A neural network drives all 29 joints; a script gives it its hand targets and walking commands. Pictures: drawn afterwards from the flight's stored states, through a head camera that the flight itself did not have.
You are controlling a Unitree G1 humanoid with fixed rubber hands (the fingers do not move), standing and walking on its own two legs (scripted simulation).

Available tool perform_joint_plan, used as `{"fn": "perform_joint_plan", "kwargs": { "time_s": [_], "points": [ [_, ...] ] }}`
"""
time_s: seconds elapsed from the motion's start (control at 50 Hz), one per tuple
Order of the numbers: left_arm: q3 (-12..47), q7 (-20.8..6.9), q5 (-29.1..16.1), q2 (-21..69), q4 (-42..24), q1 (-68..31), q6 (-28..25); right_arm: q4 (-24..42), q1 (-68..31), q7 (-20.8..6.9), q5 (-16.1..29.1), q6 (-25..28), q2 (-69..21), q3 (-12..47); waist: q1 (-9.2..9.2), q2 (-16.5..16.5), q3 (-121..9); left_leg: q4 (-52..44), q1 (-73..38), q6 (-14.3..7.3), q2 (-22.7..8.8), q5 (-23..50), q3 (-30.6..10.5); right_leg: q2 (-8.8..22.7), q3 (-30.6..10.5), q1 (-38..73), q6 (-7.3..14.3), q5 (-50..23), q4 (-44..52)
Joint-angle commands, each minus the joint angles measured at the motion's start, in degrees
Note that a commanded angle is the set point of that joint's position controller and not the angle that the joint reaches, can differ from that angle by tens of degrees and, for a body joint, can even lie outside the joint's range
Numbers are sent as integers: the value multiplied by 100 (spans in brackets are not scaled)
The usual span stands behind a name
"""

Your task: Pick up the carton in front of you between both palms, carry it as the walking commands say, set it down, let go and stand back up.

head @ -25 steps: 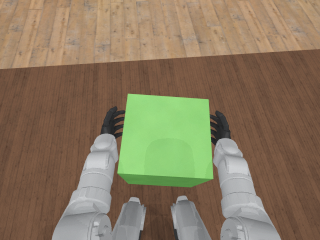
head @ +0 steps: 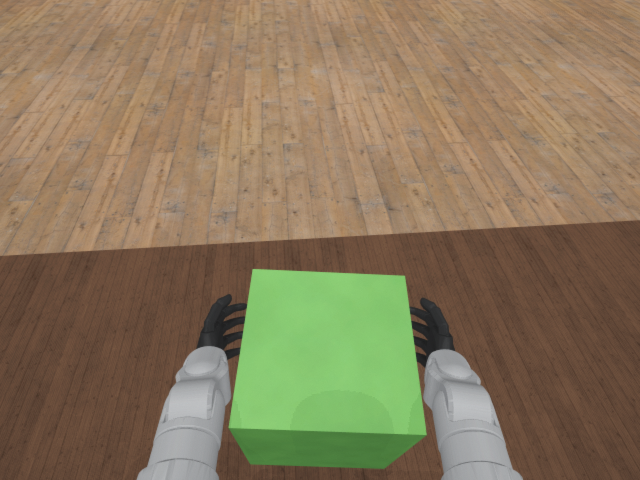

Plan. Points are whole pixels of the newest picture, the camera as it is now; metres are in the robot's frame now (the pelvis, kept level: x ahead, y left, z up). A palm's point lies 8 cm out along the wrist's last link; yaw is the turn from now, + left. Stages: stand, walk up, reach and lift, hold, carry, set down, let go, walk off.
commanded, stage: reach and lift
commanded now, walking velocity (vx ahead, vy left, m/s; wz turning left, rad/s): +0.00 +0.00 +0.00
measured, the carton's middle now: (322, 375) +0.30 +0.00 -0.09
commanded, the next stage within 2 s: hold in 1.20 s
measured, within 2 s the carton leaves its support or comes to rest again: neither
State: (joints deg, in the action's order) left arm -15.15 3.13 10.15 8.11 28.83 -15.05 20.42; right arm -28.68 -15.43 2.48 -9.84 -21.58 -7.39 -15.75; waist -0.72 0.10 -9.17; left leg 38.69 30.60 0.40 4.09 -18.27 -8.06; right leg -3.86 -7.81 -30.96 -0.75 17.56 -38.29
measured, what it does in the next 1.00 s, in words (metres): stands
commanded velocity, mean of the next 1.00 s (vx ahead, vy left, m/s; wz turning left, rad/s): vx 0.00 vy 0.00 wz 0.00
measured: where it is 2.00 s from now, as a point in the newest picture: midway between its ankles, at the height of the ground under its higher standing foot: outside the picture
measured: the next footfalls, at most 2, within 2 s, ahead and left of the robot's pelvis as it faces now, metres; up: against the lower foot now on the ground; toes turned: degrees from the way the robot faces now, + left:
none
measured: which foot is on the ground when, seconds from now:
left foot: down 0.00-1.00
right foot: down 0.00-1.00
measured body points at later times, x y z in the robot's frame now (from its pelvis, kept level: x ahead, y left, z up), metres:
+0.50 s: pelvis -0.02 +0.00 +0.02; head -0.04 +0.00 +0.47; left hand +0.30 +0.15 +0.04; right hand +0.29 -0.16 +0.03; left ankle +0.01 +0.12 -0.72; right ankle +0.01 -0.13 -0.72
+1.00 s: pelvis +0.00 +0.00 +0.03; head -0.03 +0.00 +0.47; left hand +0.30 +0.15 +0.05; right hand +0.30 -0.15 +0.05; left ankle +0.01 +0.12 -0.72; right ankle +0.01 -0.13 -0.72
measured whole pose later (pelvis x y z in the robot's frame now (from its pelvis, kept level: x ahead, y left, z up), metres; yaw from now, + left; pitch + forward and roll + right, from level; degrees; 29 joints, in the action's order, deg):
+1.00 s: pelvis +0.00 +0.00 +0.03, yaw +0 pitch -5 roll +0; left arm -13.7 -0.1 15.7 8.7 18.3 -15.1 37.6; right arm -18.0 -15.0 0.1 -15.6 -38.2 -8.7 -14.0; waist 0.1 0.1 -0.6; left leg 22.4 5.4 0.2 2.6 -12.4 -7.9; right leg -2.7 -7.6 -5.8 -0.2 11.7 -22.1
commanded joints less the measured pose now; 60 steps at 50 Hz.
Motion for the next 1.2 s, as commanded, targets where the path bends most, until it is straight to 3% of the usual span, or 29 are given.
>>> {"fn": "perform_joint_plan", "kwargs": {
  "time_s": [0.0, 0.12, 0.3, 0.5, 0.92, 1.18],
  "points": [
    [3487, -1436, -781, 5668, -187, -2536, 305, 186, -2485, -1451, 830, -259, -5709, 3533, 28, 7, -1755, -829, -1545, 7, 131, 2072, 219, -169, 226, 1792, -11, -2151, 756],
    [3514, -1521, -855, 5631, -645, -2306, 963, 692, -2326, -1526, 872, -888, -5563, 3590, 76, 35, -931, -1453, -2213, 38, 89, 1960, 251, -112, 259, 2314, 2, -1937, 1402],
    [2857, -1722, -592, 5613, -393, -2981, 1308, 424, -2936, -1660, 551, -1223, -5560, 2854, 34, 4, -25, -1703, -2057, -28, 35, 674, 329, -62, 334, 2218, 67, -684, 1622],
    [2942, -1740, -612, 5670, -479, -3410, 1276, 555, -3461, -1678, 652, -1201, -5735, 3081, 125, -29, -552, -1657, -2254, -28, 40, 747, 376, -77, 352, 2481, 36, -778, 1579],
    [3187, -1692, -792, 5486, -1109, -2687, 1562, 1157, -2674, -1604, 791, -1476, -5533, 3263, 85, -15, -554, -1871, -2766, 41, 102, 1874, 345, -114, 330, 2974, -29, -1881, 1825],
    [3322, -1664, -893, 5468, -1431, -2613, 1746, 1467, -2604, -1608, 881, -1648, -5441, 3372, 76, 18, -455, -1938, -2903, 65, 97, 1947, 326, -137, 326, 2994, -19, -1854, 1904]
  ]
}}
